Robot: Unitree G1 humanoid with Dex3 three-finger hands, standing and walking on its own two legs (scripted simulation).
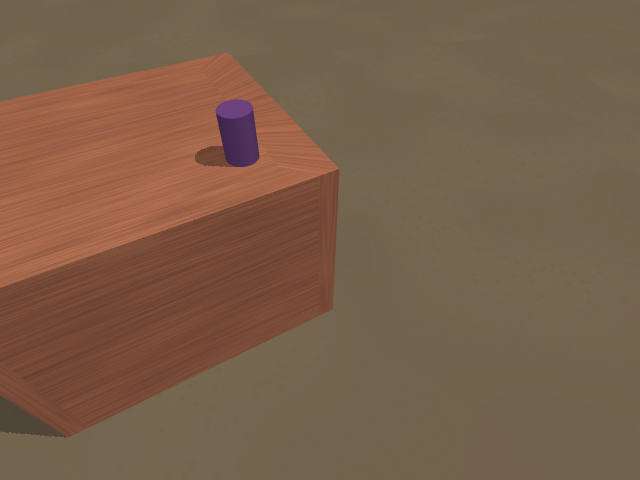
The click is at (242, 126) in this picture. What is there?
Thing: squat round
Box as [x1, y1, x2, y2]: [216, 100, 258, 166]
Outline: 225,101 216,107 216,115 226,160 228,163 235,166 249,165 255,162 258,158 258,149 252,106 249,102 244,100
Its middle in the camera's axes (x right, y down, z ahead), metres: -0.20 -0.26 +0.96
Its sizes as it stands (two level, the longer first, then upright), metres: 0.086 0.086 0.136
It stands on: a support 0.65 m high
